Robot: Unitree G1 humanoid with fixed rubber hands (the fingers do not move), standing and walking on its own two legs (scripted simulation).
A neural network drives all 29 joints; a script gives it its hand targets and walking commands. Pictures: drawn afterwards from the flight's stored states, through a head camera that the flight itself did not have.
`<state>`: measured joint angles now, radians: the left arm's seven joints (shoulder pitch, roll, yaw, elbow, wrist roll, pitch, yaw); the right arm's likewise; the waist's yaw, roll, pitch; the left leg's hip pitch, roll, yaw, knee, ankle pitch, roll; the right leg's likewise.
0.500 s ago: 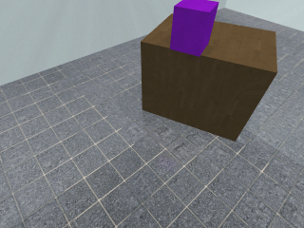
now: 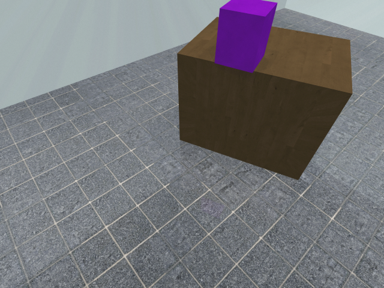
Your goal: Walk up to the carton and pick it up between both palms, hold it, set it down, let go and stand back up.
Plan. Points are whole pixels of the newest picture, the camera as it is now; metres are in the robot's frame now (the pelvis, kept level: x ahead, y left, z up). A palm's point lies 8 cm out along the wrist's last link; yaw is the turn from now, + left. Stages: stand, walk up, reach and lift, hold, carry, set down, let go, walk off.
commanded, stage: stand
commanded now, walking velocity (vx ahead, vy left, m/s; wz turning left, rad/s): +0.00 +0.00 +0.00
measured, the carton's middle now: (244, 34) +1.22 -0.25 +0.02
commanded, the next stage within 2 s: walk up in 1.28 s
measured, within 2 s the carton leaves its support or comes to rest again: neither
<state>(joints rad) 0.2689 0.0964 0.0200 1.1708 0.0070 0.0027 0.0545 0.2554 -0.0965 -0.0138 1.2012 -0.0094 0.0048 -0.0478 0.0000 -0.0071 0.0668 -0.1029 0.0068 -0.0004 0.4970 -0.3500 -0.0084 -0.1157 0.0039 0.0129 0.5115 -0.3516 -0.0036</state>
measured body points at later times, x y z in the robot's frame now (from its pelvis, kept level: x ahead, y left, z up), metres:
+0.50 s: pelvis +0.01 +0.00 +0.00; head +0.02 +0.00 +0.45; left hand -0.01 +0.20 -0.17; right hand -0.01 -0.20 -0.16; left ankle -0.05 +0.13 -0.73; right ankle -0.05 -0.12 -0.73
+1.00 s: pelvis +0.02 +0.00 +0.00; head +0.03 +0.00 +0.45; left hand +0.00 +0.20 -0.17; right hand -0.01 -0.20 -0.16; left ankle -0.05 +0.13 -0.73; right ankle -0.05 -0.12 -0.73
